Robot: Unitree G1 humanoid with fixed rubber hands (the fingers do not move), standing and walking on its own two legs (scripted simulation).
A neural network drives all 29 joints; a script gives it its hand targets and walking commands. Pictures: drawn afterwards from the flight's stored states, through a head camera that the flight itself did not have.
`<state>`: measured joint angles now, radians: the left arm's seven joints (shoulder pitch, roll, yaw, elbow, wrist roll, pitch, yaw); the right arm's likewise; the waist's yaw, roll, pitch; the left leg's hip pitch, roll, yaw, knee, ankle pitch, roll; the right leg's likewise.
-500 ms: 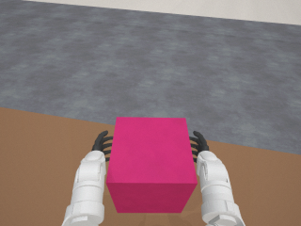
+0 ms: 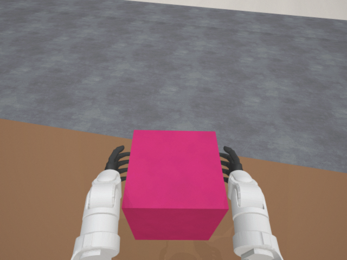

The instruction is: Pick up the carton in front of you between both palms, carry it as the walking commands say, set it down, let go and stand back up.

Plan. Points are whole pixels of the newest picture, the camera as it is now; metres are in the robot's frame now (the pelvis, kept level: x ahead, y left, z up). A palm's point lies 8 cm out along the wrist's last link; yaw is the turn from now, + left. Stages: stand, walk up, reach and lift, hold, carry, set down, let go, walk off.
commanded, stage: reach and lift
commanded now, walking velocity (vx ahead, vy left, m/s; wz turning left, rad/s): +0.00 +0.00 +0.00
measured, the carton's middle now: (173, 188) +0.30 +0.00 -0.05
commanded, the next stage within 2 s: hold in 0.40 s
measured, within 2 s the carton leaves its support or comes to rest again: neither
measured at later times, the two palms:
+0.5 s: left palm (111, 174) +0.29 +0.15 +0.04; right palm (237, 174) +0.29 -0.15 +0.04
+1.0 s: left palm (109, 175) +0.28 +0.15 +0.05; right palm (238, 176) +0.28 -0.15 +0.05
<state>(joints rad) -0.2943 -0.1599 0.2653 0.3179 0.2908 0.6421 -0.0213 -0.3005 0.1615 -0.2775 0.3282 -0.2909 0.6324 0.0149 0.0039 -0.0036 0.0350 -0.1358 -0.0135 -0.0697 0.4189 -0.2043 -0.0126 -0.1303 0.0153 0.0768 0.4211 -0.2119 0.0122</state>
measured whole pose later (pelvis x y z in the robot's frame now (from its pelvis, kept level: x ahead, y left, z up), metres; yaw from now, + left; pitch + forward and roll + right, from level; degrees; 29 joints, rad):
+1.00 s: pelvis -0.01 +0.00 +0.00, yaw +0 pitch -8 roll +0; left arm -0.28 -0.16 0.24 0.22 0.27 0.76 -0.02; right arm -0.29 0.16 -0.25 0.23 -0.27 0.75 0.01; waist 0.00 0.00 0.05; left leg -0.06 -0.01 -0.07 0.39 -0.19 -0.01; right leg -0.06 0.01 0.07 0.40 -0.20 0.01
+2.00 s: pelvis +0.01 +0.00 +0.00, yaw +0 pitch -2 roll +0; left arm -0.22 -0.14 0.18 0.15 0.24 0.80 0.00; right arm -0.23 0.14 -0.19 0.16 -0.24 0.79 -0.01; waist 0.00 0.00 -0.06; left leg -0.19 -0.01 -0.06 0.48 -0.33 -0.01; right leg -0.19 0.02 0.07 0.48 -0.33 0.01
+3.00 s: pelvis +0.48 -0.07 +0.00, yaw +0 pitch +5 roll +1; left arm -0.25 -0.14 0.15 -0.31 0.08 1.17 0.09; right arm -0.27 0.14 -0.15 -0.31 -0.10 1.18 -0.10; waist 0.04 0.01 -0.01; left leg -0.67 0.10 0.07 1.07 -0.26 0.03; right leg -0.24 -0.02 -0.23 0.41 -0.25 -0.08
